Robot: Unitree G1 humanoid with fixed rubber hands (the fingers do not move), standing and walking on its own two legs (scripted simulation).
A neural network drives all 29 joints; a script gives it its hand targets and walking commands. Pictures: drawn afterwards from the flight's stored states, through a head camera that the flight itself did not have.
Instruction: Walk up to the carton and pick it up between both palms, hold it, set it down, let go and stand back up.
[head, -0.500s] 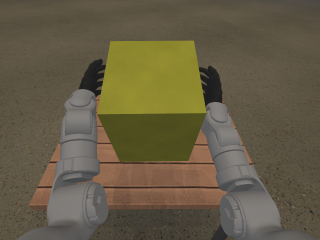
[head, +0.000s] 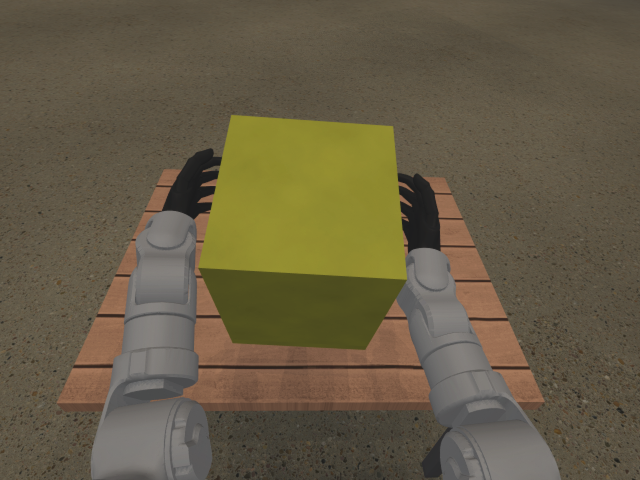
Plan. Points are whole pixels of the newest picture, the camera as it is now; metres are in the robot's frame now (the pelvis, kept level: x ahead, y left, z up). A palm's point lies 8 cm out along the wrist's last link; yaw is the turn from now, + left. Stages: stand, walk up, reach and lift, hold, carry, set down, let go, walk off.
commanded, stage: set down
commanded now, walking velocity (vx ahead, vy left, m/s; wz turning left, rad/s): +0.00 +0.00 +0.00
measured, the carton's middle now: (305, 244) +0.39 +0.01 +0.10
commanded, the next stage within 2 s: none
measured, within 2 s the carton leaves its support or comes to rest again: neither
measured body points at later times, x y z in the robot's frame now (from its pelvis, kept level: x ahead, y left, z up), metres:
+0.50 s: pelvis +0.02 +0.00 +0.00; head +0.01 +0.02 +0.45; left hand +0.43 +0.15 +0.13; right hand +0.39 -0.14 +0.11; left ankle +0.02 +0.15 -0.75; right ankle +0.00 -0.14 -0.75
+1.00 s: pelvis +0.02 +0.00 +0.00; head +0.02 +0.03 +0.45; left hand +0.42 +0.15 +0.09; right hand +0.37 -0.14 +0.08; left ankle +0.02 +0.15 -0.75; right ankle +0.00 -0.14 -0.75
